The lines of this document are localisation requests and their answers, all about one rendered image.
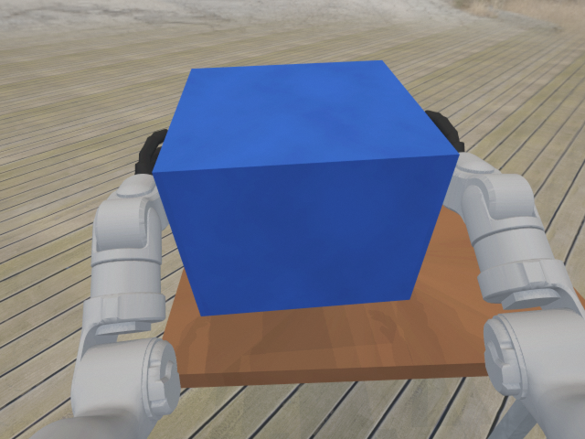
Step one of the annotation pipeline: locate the robot right hand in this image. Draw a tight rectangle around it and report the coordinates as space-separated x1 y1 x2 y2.
425 111 464 153

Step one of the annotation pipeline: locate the right robot forearm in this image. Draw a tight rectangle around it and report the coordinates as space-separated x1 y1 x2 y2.
442 152 585 320

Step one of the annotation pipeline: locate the table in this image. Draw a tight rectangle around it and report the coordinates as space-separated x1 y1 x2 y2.
162 205 585 439

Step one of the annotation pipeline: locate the robot left hand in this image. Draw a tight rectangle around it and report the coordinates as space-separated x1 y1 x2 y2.
135 129 168 175

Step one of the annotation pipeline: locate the carton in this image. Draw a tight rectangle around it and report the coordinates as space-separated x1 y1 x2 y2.
152 60 460 316

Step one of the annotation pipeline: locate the robot right upper arm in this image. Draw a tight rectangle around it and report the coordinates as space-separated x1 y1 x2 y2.
484 307 585 439

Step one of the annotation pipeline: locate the robot left upper arm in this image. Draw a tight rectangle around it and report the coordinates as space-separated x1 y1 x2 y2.
28 337 181 439

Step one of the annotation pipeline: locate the left robot forearm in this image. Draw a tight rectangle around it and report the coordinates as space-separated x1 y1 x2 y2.
70 174 169 415

